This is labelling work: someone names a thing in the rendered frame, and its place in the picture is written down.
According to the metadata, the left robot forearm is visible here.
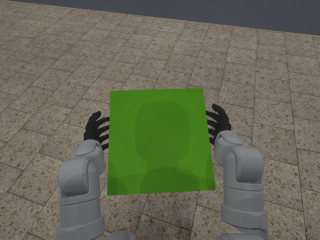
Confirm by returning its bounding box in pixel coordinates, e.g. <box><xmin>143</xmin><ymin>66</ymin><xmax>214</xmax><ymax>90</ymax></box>
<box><xmin>56</xmin><ymin>139</ymin><xmax>106</xmax><ymax>240</ymax></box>

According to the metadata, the left robot thigh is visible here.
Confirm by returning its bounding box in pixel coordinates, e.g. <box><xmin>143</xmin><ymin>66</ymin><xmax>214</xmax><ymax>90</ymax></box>
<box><xmin>106</xmin><ymin>230</ymin><xmax>135</xmax><ymax>240</ymax></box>

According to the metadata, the right robot hand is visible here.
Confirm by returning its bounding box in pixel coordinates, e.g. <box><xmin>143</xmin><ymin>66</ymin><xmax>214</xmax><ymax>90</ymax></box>
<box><xmin>206</xmin><ymin>104</ymin><xmax>232</xmax><ymax>145</ymax></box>

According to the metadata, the left robot hand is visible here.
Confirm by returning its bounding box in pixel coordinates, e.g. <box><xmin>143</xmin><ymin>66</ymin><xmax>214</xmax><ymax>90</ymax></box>
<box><xmin>83</xmin><ymin>111</ymin><xmax>110</xmax><ymax>151</ymax></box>

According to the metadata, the carton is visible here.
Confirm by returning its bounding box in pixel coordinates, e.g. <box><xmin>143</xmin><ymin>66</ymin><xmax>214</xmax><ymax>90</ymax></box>
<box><xmin>107</xmin><ymin>88</ymin><xmax>216</xmax><ymax>196</ymax></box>

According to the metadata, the right robot forearm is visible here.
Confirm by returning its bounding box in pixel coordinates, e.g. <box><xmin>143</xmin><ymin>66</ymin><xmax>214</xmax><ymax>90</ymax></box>
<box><xmin>213</xmin><ymin>130</ymin><xmax>271</xmax><ymax>240</ymax></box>

